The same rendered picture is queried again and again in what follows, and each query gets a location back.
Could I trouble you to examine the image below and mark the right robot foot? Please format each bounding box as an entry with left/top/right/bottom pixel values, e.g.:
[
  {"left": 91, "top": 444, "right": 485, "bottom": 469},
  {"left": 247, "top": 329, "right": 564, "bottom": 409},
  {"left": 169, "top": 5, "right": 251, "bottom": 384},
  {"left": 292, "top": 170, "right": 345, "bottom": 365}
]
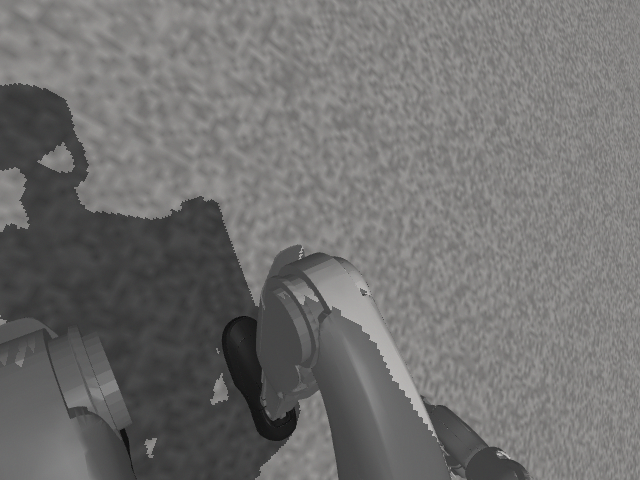
[{"left": 222, "top": 316, "right": 296, "bottom": 441}]

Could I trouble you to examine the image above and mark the right robot hand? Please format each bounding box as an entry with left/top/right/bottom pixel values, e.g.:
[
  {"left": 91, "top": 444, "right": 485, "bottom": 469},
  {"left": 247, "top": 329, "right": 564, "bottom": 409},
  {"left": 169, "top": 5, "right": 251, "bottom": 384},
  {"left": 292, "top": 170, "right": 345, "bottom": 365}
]
[{"left": 420, "top": 395, "right": 489, "bottom": 479}]

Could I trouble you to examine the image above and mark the left robot foot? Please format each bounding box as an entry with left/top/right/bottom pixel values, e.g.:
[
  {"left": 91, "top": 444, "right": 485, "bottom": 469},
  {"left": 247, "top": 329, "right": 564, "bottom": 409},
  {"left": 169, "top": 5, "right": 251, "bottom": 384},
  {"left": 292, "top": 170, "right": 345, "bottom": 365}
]
[{"left": 120, "top": 428, "right": 137, "bottom": 480}]

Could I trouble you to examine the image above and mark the right robot arm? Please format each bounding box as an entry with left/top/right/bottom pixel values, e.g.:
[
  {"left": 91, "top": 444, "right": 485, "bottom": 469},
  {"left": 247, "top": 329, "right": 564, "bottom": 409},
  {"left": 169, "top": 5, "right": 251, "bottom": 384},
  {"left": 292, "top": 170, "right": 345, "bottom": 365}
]
[{"left": 465, "top": 447, "right": 534, "bottom": 480}]

